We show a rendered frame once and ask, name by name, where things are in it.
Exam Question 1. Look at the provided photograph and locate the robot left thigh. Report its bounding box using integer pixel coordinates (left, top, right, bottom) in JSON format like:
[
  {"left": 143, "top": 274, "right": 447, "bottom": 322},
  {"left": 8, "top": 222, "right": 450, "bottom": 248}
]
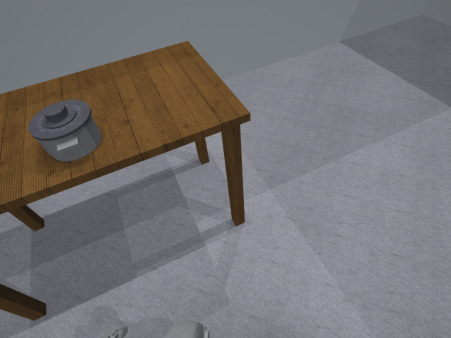
[{"left": 164, "top": 320, "right": 209, "bottom": 338}]

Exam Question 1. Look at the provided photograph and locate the knob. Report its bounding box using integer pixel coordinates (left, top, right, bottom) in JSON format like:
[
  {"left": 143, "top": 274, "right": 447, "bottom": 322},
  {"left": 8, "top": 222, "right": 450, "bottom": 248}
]
[{"left": 43, "top": 103, "right": 68, "bottom": 120}]

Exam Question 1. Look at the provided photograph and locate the table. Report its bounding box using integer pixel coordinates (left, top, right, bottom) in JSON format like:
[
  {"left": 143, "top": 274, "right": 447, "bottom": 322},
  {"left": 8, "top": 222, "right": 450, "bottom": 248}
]
[{"left": 0, "top": 41, "right": 250, "bottom": 320}]

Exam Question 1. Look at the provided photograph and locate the pot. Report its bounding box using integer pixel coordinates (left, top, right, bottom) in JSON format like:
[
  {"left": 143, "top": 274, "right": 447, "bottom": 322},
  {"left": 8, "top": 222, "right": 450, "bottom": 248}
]
[{"left": 37, "top": 116, "right": 101, "bottom": 161}]

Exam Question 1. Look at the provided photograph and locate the lid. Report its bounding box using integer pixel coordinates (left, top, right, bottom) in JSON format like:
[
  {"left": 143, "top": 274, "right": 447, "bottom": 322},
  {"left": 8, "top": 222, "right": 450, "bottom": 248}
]
[{"left": 28, "top": 100, "right": 92, "bottom": 141}]

